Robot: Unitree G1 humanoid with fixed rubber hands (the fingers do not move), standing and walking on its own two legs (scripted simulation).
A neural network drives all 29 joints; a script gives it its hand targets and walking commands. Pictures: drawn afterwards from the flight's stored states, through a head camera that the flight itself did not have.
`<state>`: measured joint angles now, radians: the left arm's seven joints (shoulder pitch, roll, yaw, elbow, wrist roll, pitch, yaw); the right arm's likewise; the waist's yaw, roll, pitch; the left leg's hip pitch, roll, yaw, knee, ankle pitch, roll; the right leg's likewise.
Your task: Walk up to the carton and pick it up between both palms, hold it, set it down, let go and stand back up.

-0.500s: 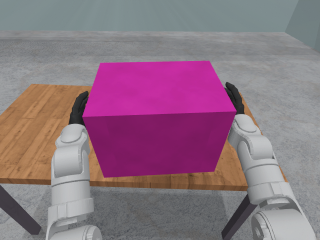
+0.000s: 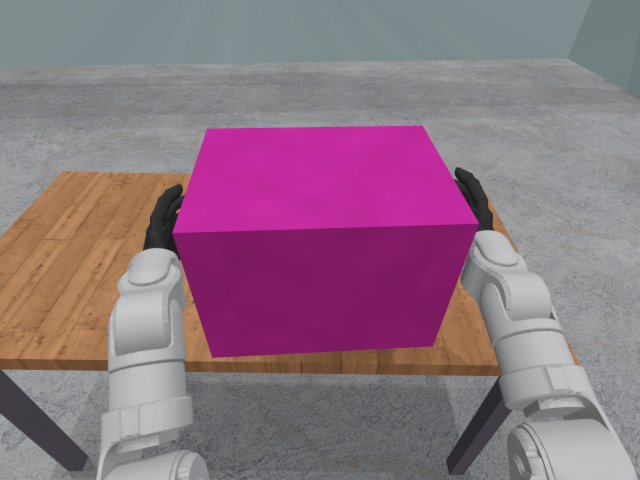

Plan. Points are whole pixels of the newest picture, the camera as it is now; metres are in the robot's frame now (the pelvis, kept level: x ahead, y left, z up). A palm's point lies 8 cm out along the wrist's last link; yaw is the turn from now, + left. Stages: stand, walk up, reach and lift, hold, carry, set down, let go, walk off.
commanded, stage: hold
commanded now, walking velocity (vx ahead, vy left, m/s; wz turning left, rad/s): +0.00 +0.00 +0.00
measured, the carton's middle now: (320, 238) +0.38 +0.00 +0.15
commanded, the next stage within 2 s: none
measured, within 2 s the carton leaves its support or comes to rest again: neither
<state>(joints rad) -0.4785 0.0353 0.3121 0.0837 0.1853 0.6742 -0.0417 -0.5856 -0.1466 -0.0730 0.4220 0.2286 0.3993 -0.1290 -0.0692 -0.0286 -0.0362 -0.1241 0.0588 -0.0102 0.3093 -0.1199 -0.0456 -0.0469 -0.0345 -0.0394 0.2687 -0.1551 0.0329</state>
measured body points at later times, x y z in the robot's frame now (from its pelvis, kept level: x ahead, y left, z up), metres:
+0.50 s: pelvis +0.00 +0.00 +0.00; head -0.04 +0.03 +0.45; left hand +0.37 +0.20 +0.16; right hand +0.38 -0.17 +0.18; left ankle +0.03 +0.15 -0.75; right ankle +0.00 -0.14 -0.75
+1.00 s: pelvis +0.00 +0.00 +0.00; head -0.04 +0.02 +0.45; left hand +0.37 +0.19 +0.16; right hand +0.38 -0.18 +0.18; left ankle +0.03 +0.15 -0.75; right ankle +0.00 -0.14 -0.75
